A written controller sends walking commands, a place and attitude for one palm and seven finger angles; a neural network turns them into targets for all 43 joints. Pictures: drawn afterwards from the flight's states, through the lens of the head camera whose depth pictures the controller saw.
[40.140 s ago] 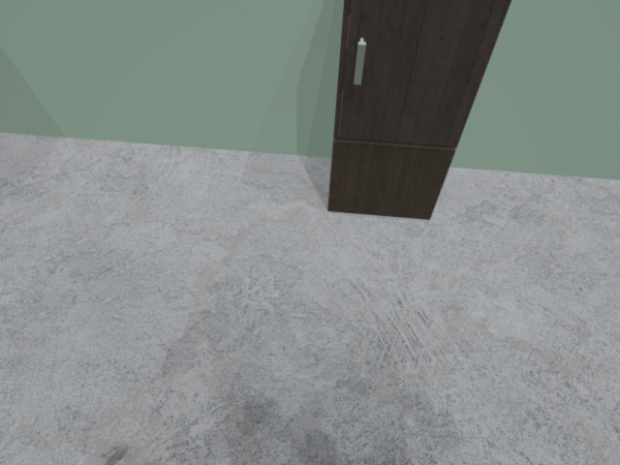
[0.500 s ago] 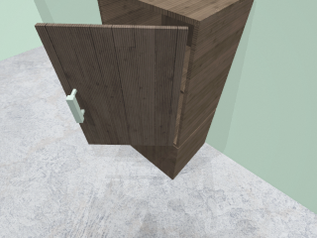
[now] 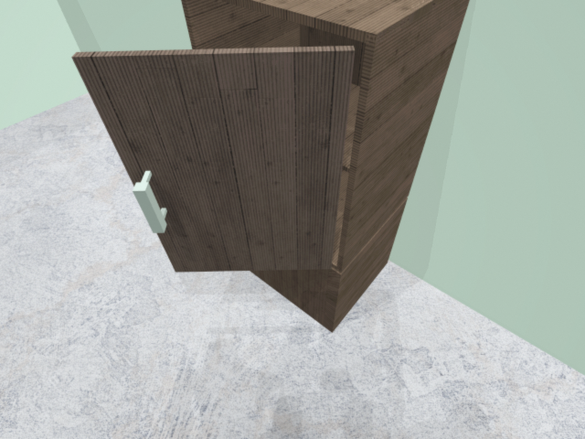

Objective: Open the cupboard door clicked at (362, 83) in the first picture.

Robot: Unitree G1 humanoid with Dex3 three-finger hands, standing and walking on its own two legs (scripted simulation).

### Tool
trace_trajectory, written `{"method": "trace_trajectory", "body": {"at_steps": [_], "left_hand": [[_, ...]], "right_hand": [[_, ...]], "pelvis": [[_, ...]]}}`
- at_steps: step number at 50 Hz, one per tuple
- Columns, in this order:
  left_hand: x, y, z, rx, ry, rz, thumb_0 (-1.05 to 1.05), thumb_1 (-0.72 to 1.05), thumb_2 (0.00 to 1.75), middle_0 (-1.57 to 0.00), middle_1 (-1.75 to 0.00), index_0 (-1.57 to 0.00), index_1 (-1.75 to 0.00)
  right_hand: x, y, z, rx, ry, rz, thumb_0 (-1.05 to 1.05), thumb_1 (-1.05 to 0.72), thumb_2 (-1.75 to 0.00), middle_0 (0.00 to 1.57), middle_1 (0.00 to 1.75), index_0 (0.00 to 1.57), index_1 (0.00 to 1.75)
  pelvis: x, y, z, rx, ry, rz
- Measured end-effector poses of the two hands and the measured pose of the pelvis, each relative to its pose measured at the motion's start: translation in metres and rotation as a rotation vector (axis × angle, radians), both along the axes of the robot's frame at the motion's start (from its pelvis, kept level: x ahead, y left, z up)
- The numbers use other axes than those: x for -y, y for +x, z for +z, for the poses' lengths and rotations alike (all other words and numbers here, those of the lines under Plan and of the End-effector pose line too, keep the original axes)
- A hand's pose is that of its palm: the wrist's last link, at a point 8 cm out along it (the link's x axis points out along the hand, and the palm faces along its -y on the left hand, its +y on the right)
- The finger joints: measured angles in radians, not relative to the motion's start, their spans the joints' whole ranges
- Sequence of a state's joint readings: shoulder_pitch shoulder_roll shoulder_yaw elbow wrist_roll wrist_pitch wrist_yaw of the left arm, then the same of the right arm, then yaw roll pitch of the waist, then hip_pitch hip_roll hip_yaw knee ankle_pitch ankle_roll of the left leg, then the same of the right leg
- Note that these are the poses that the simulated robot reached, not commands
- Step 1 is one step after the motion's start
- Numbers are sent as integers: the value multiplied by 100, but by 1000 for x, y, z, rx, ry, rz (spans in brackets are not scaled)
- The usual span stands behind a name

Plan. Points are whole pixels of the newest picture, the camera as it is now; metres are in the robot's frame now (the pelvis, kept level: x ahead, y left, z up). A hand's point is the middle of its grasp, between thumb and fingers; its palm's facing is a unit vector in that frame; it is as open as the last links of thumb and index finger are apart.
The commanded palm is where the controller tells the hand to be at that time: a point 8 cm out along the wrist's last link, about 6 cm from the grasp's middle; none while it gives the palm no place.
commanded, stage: look again from close up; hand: left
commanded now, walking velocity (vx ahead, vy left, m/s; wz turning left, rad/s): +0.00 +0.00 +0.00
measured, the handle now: (153, 201) +0.56 +0.33 -0.04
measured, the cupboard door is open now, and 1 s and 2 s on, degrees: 41 41 41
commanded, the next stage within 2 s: shuffle to correct the standing spot in 0.10 s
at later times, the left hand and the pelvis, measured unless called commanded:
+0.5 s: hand out of the picture +0.00 +0.19 -0.19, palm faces +0.09 -0.98 -0.20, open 7.4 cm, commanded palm none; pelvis +0.01 +0.02 -0.01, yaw +2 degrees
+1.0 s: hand out of the picture +0.06 +0.23 -0.15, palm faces +0.11 -0.95 -0.28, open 7.3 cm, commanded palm none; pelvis +0.03 +0.04 +0.00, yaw +3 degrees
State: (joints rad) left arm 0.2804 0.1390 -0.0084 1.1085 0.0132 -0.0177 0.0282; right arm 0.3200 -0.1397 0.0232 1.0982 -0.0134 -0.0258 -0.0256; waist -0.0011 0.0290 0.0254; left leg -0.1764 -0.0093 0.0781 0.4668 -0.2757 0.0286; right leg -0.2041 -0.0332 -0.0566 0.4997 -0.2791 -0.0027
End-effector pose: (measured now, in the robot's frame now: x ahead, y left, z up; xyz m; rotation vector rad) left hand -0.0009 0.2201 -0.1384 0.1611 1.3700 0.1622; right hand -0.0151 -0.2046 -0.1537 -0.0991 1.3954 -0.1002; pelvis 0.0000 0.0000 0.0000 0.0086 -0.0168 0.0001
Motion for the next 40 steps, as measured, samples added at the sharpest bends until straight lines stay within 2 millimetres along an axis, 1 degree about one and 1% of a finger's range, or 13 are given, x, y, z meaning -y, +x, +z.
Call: {"method": "trace_trajectory", "body": {"at_steps": [9, 15, 18, 22, 27, 30, 34, 36, 40], "left_hand": [[-1, 3, -2, -12, -7, -3, 0, 92, 90, -20, -30, -19, -30], [1, 1, -4, -26, -15, 9, 0, 92, 90, -20, -30, -20, -30], [-1, -1, -7, -23, -15, 31, 0, 92, 90, -20, -30, -20, -30], [-10, -4, -12, -22, -13, 64, 0, 91, 90, -20, -30, -20, -30], [-31, -4, -19, -49, -9, 79, 0, 91, 90, -20, -30, -20, -30], [-42, 6, -15, -52, 7, 67, 0, 91, 90, -20, -30, -20, -30], [-50, 33, -4, 4, 27, 50, 0, 91, 90, -20, -30, -20, -30], [-50, 49, 1, 42, 37, 39, 0, 91, 90, -20, -30, -19, -30], [-46, 77, 7, 119, 58, 20, 0, 91, 90, -20, -30, -19, -30]], "right_hand": [[2, 4, 3, -9, -14, -1, 1, -92, -89, 20, 30, 20, 30], [8, 11, 3, -11, -28, 7, 1, -92, -90, 20, 30, 20, 30], [11, 17, 1, -19, -36, 23, 1, -91, -90, 20, 30, 20, 30], [13, 30, 1, -19, -63, 43, 1, -91, -90, 20, 30, 20, 30], [6, 51, 7, 31, -95, 52, 0, -91, -90, 19, 30, 19, 30], [-1, 57, 8, 57, -96, 48, 0, -91, -90, 19, 30, 19, 30], [-10, 59, 7, 53, -70, 53, 0, -91, -90, 19, 30, 19, 30], [-14, 59, 4, 47, -54, 55, 0, -91, -90, 20, 30, 20, 30], [-13, 60, -8, 37, -23, 47, 1, -92, -89, 20, 30, 20, 30]], "pelvis": [[-1, 3, 1, -1, 2, -4], [0, 4, 0, -5, 2, 2], [-2, 4, -3, -10, 0, 16], [-9, 7, -7, -16, -7, 32], [-22, 13, -10, -20, 8, 23], [-28, 15, -8, -21, 2, 18], [-32, 17, -4, -25, -4, 25], [-32, 19, -3, -27, 0, 26], [-30, 24, -8, -29, 18, 25]]}}
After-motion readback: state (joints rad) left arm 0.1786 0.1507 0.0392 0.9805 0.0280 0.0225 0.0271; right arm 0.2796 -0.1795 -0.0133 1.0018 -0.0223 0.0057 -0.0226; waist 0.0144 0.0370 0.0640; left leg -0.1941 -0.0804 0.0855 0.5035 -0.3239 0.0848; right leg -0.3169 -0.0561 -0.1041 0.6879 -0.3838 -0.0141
